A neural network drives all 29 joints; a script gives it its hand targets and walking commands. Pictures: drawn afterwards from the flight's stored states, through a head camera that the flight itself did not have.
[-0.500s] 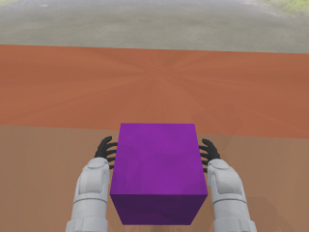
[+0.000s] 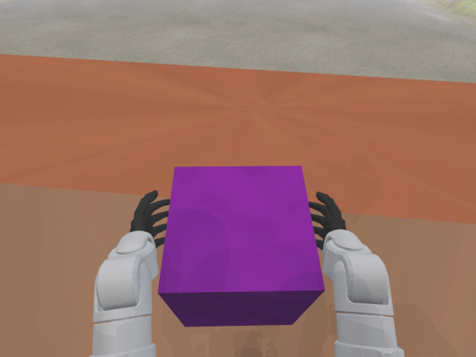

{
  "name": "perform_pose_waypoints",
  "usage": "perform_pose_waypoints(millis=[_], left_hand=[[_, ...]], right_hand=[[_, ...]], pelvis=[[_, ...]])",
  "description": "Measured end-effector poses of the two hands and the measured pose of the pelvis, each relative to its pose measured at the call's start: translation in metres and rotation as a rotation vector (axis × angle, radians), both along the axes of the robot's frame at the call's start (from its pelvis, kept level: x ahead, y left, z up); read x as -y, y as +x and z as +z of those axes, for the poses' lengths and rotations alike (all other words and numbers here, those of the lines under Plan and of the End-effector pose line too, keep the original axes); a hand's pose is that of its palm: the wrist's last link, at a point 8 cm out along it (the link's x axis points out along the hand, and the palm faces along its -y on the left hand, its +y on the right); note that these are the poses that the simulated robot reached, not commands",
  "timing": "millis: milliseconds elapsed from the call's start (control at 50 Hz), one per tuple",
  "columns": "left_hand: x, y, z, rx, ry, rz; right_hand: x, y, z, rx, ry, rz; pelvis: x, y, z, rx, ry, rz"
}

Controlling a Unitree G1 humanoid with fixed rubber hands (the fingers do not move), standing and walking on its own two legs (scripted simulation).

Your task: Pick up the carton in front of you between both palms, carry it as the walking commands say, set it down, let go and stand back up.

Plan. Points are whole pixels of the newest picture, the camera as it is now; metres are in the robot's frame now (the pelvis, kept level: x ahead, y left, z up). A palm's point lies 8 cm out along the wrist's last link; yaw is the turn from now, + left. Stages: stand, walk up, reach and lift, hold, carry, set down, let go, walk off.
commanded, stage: carry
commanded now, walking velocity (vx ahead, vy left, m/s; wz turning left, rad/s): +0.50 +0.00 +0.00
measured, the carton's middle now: (238, 252) +0.30 +0.01 +0.02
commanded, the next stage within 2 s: none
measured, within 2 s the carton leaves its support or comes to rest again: neither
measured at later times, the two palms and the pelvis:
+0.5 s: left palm (159, 165) +0.48 +0.18 +0.07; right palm (300, 162) +0.50 -0.12 +0.08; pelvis +0.26 +0.02 -0.02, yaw +1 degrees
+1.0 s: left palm (185, 97) +0.80 +0.17 +0.06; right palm (285, 98) +0.81 -0.13 +0.06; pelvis +0.58 +0.01 -0.03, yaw +3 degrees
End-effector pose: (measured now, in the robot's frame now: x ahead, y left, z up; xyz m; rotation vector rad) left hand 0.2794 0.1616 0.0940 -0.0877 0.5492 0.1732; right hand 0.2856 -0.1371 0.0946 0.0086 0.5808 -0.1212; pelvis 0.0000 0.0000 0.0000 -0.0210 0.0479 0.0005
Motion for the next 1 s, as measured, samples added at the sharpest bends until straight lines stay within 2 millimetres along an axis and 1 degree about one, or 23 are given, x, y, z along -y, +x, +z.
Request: perform_pose_waypoints(millis=[60,100,140,180,240,280,320,360,440,520,560,600,640,680,740,800,860,920,980,1000], left_hand=[[0.009,0.019,0.011,0.01,0.005,-0.001],[0.018,0.034,0.014,0.021,0.008,-0.005],[0.027,0.049,0.01,0.026,0.005,-0.01],[0.032,0.059,0.0,-0.021,0.006,-0.012],[0.03,0.067,-0.013,-0.119,-0.005,0.01],[0.026,0.077,-0.017,-0.161,-0.019,0.032],[0.021,0.091,-0.017,-0.167,-0.029,0.049],[0.014,0.111,-0.015,-0.151,-0.032,0.061],[-0.004,0.158,-0.015,-0.101,-0.044,0.072],[-0.023,0.215,-0.027,-0.053,-0.059,0.058],[-0.026,0.24,-0.032,-0.085,-0.061,0.04],[-0.026,0.262,-0.032,-0.122,-0.053,0.014],[-0.024,0.284,-0.029,-0.14,-0.048,-0.014],[-0.023,0.307,-0.024,-0.137,-0.042,-0.036],[-0.023,0.344,-0.014,-0.104,-0.037,-0.044],[-0.023,0.382,-0.005,-0.055,-0.041,-0.028],[-0.022,0.419,-0.003,-0.028,-0.039,0.0],[-0.018,0.461,-0.01,-0.029,-0.027,0.028],[-0.011,0.506,-0.026,-0.04,-0.013,0.052],[-0.009,0.519,-0.032,-0.059,-0.01,0.06]], right_hand=[[0.009,0.017,0.008,0.01,0.016,-0.012],[0.018,0.028,0.007,0.02,0.028,-0.024],[0.028,0.041,0.002,0.027,0.035,-0.037],[0.033,0.05,-0.006,-0.019,0.041,-0.05],[0.032,0.065,-0.014,-0.113,0.041,-0.047],[0.027,0.08,-0.016,-0.153,0.044,-0.034],[0.022,0.099,-0.016,-0.159,0.048,-0.026],[0.016,0.12,-0.014,-0.143,0.053,-0.024],[-0.001,0.17,-0.013,-0.093,0.05,-0.03],[-0.02,0.221,-0.023,-0.045,0.036,-0.042],[-0.025,0.24,-0.029,-0.075,0.042,-0.049],[-0.024,0.252,-0.032,-0.111,0.053,-0.077],[-0.023,0.266,-0.03,-0.129,0.057,-0.106],[-0.022,0.285,-0.025,-0.127,0.056,-0.124],[-0.021,0.321,-0.013,-0.095,0.056,-0.129],[-0.022,0.365,-0.002,-0.048,0.05,-0.108],[-0.021,0.412,0.0,-0.022,0.052,-0.079],[-0.016,0.461,-0.011,-0.025,0.065,-0.052],[-0.009,0.513,-0.032,-0.035,0.076,-0.026],[-0.008,0.529,-0.038,-0.054,0.078,-0.019]], pelvis=[[0.006,0.025,0.001,-0.016,-0.007,0.0],[0.013,0.045,-0.004,-0.015,-0.003,0.002],[0.019,0.064,-0.014,-0.014,0.005,0.017],[0.023,0.082,-0.014,-0.018,-0.001,0.04],[0.025,0.109,-0.007,-0.026,0.015,0.046],[0.024,0.127,-0.002,-0.029,0.027,0.039],[0.021,0.146,0.001,-0.028,0.036,0.037],[0.016,0.167,0.002,-0.026,0.037,0.038],[-0.001,0.218,-0.005,-0.018,0.026,0.032],[-0.021,0.272,-0.025,-0.009,0.024,0.016],[-0.029,0.292,-0.023,-0.016,0.027,0.004],[-0.034,0.312,-0.017,-0.022,0.022,-0.006],[-0.039,0.333,-0.009,-0.026,0.018,-0.008],[-0.041,0.354,-0.004,-0.026,0.014,-0.007],[-0.042,0.39,0.001,-0.03,0.005,0.002],[-0.038,0.429,0.001,-0.026,0.005,0.005],[-0.031,0.473,-0.004,-0.02,0.009,0.008],[-0.022,0.522,-0.014,-0.009,0.011,0.025],[-0.01,0.57,-0.032,0.008,0.012,0.046],[-0.007,0.582,-0.034,0.004,0.009,0.048]])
